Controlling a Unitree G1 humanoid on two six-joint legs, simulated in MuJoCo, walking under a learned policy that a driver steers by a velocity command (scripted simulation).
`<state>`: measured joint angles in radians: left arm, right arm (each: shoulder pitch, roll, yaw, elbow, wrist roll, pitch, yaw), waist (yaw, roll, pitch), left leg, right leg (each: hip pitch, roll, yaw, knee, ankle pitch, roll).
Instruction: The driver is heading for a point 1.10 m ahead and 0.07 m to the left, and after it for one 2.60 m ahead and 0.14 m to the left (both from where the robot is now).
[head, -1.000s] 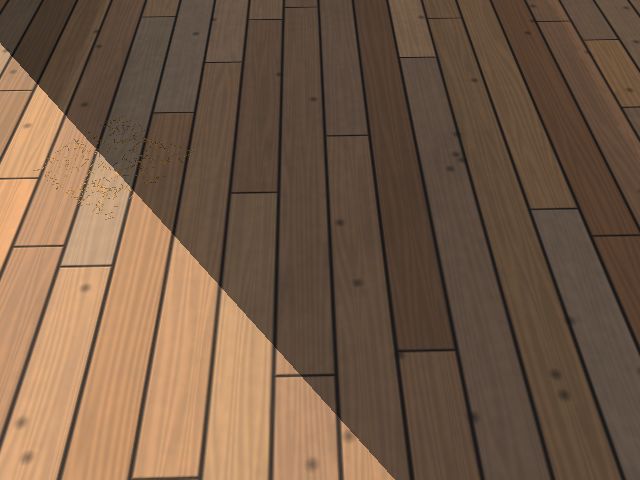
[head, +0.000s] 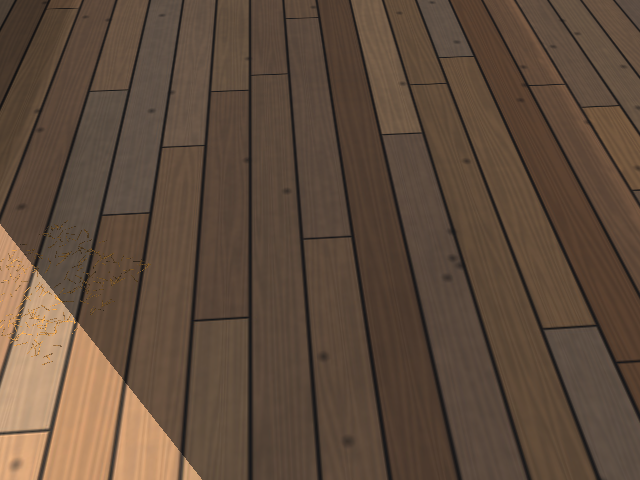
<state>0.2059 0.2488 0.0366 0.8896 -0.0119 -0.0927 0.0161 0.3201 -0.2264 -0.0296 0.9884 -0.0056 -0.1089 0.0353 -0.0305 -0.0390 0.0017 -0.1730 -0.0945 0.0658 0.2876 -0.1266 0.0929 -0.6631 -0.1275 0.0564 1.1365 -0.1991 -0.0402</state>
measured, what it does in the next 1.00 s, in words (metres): walks ahead: right foot, then left foot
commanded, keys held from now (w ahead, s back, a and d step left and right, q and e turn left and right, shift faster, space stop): w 1.00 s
